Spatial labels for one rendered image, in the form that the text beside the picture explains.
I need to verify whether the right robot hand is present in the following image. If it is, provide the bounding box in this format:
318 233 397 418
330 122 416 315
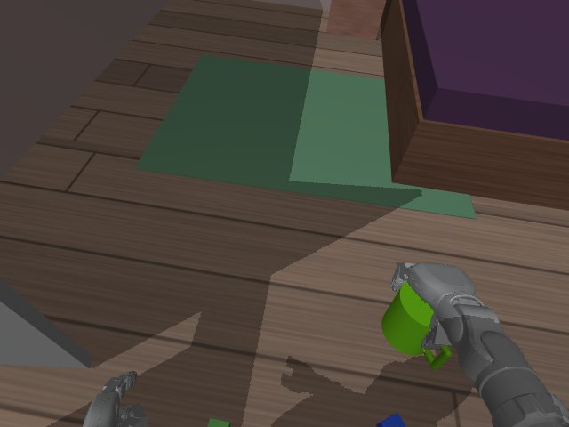
391 262 476 350

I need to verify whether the right robot arm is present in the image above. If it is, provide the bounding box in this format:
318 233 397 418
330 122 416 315
436 292 569 427

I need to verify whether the left robot hand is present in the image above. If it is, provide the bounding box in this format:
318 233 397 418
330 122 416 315
83 371 149 427

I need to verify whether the bed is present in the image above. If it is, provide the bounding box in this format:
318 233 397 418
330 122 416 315
381 0 569 211

